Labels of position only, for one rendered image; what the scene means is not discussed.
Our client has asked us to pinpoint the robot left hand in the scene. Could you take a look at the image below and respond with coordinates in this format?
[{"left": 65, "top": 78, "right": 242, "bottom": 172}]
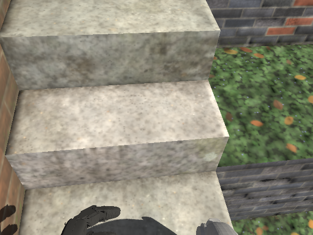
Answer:
[{"left": 61, "top": 205, "right": 121, "bottom": 235}]

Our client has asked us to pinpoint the robot right shin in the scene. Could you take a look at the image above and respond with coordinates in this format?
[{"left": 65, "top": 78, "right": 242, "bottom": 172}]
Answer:
[{"left": 206, "top": 218, "right": 221, "bottom": 225}]

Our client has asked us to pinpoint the robot right thigh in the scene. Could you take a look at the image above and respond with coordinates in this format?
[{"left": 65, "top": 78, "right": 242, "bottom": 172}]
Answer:
[{"left": 196, "top": 222, "right": 238, "bottom": 235}]

